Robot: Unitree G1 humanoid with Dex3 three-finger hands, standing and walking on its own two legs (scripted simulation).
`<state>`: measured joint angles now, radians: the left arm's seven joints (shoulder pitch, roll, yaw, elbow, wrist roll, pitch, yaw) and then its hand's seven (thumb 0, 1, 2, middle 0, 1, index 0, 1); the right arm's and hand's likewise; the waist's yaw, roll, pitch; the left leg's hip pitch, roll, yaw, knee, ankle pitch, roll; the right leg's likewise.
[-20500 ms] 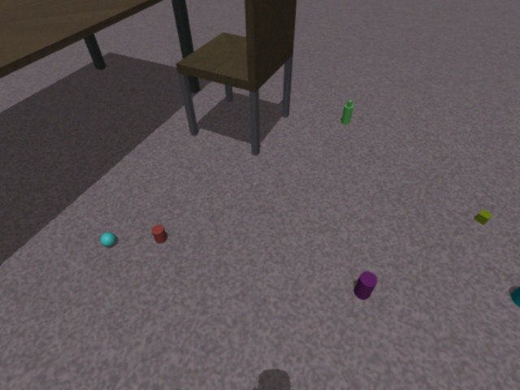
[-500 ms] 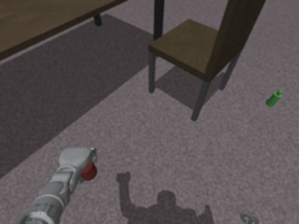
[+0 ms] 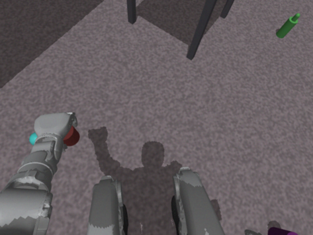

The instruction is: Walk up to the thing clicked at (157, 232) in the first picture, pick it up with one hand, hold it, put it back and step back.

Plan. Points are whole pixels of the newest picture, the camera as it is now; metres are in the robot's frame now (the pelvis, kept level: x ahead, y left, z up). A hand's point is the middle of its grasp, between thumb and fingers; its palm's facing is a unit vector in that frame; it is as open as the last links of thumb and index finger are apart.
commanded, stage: crouch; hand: left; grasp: from above
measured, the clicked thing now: (67, 134) +0.43 +0.23 -0.16
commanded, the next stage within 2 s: lower in 1.00 s
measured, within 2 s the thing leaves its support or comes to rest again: neither
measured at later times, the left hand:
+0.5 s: hand (72, 142) +0.44 +0.26 -0.28, palm faces -0.46 -0.02 -0.89, open 8.6 cm
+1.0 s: hand (76, 142) +0.45 +0.26 -0.34, palm faces -0.47 -0.02 -0.88, open 8.6 cm
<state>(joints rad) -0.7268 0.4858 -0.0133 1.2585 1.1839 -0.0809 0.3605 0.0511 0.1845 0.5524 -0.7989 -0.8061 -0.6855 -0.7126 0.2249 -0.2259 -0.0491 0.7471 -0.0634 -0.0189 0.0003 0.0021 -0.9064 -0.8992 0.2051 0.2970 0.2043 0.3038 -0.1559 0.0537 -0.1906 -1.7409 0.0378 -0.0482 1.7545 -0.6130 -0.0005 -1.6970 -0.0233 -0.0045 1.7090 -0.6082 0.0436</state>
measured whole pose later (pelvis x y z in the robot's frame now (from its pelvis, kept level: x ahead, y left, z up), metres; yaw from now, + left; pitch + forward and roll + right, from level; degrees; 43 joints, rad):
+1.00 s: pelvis -0.02 -0.01 -0.17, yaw -4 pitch +35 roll -7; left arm -0.95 0.72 0.11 1.46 1.28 -0.20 0.40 0.05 0.18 0.55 -0.87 -0.78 -0.69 -0.71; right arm 0.16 -0.26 0.02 0.77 -0.14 -0.06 0.13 0.00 -0.92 -0.90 0.20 0.30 0.20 0.30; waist -0.22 0.00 -0.06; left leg -2.27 0.02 -0.14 2.33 -0.68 -0.02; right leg -2.20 0.00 -0.04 2.26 -0.67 0.05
